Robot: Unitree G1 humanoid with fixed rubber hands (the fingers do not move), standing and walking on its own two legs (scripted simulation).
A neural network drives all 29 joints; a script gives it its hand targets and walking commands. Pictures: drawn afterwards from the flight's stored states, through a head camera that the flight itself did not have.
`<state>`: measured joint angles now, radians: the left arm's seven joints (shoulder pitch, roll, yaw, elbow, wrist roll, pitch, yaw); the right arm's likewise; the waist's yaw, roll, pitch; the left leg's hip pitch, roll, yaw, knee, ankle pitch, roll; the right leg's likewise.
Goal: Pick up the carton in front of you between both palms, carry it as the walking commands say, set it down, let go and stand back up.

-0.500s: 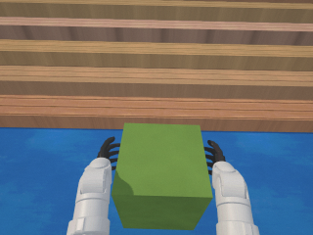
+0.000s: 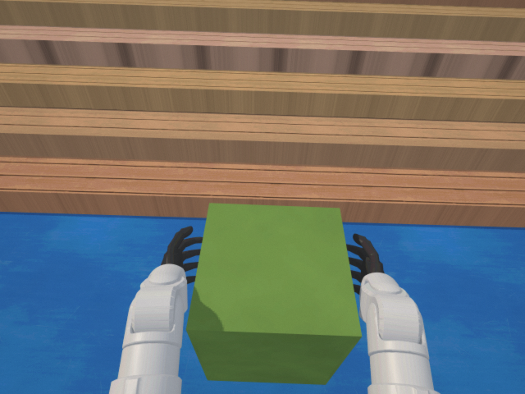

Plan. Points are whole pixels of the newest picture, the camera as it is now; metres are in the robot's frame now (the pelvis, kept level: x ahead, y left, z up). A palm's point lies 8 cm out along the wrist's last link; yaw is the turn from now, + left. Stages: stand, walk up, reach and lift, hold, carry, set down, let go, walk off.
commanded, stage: carry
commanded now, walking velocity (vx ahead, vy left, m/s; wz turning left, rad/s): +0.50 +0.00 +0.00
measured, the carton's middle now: (270, 298) +0.29 +0.00 -0.01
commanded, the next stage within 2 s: none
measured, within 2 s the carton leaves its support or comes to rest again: neither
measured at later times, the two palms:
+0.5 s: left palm (170, 191) +0.44 +0.18 +0.10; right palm (334, 189) +0.46 -0.12 +0.10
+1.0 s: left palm (189, 105) +0.76 +0.20 +0.11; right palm (308, 108) +0.75 -0.10 +0.11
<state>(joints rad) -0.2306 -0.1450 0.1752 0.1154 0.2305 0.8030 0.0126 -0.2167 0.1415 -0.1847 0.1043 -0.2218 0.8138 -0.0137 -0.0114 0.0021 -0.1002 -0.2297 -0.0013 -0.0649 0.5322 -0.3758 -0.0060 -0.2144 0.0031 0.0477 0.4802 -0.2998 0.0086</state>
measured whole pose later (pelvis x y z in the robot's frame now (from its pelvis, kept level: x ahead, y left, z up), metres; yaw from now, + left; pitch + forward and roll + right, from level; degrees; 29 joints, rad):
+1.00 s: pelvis +0.51 +0.05 +0.00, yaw -1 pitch +5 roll -1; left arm -0.04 -0.13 0.06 -0.57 0.07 1.22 0.12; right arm -0.06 0.13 -0.06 -0.53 -0.04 1.22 -0.12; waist -0.03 0.00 -0.11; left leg 0.01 0.02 0.21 0.23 -0.32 0.02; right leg -0.61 -0.09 -0.17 0.61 -0.08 -0.01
